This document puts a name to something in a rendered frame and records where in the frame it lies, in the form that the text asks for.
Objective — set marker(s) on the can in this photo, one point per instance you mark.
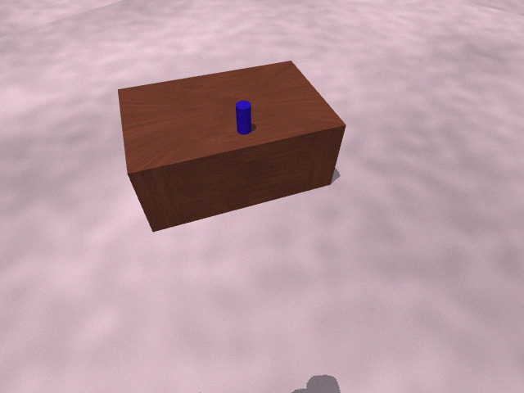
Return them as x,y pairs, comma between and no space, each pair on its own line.
243,113

